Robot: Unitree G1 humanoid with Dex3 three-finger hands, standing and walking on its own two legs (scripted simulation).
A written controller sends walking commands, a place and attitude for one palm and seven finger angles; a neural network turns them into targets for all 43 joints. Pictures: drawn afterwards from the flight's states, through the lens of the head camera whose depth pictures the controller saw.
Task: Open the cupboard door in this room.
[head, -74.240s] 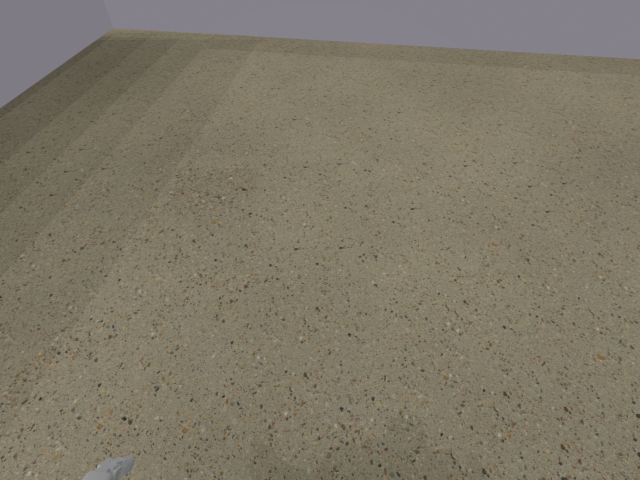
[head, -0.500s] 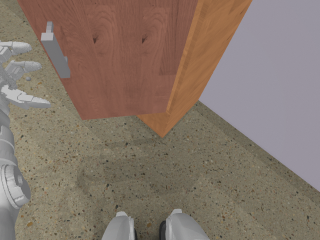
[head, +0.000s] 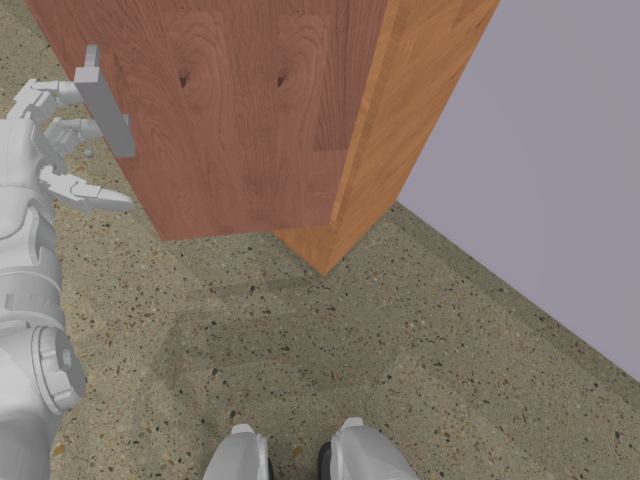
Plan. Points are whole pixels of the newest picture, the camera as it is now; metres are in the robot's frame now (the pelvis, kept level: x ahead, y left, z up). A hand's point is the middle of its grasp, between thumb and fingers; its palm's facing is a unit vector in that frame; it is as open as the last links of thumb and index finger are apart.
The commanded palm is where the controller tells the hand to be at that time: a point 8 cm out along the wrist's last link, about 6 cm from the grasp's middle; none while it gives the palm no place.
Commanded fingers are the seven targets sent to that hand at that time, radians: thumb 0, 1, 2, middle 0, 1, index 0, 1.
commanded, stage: slide the fingers in behind the handle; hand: left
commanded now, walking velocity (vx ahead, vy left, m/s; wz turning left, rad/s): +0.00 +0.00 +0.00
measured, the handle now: (109, 104) +0.56 +0.23 +0.07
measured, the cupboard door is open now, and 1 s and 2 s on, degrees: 50 51 51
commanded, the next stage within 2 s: move the hooked fingers beside the handle in 1.18 s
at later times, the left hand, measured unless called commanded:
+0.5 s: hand (92, 161) +0.47 +0.24 +0.07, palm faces +0.09 -1.00 -0.01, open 14.2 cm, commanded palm +0.46 +0.26 +0.07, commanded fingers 0.00 -0.50 0.30 -0.30 -1.20 -0.30 -1.20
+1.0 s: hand (97, 163) +0.47 +0.24 +0.07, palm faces +0.12 -0.99 -0.01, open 14.4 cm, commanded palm +0.46 +0.24 +0.07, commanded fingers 0.00 -0.50 0.30 -0.30 -1.20 -0.30 -1.20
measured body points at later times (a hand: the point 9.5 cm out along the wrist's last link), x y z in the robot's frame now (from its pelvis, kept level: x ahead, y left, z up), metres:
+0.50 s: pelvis +0.01 +0.00 +0.00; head +0.13 +0.03 +0.44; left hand +0.46 +0.29 +0.07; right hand +0.04 -0.27 -0.11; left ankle +0.00 +0.07 -0.66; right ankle +0.02 -0.11 -0.66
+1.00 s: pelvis +0.00 +0.00 +0.00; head +0.12 +0.04 +0.44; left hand +0.46 +0.29 +0.07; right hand +0.04 -0.26 -0.11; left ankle +0.00 +0.07 -0.66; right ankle +0.02 -0.11 -0.66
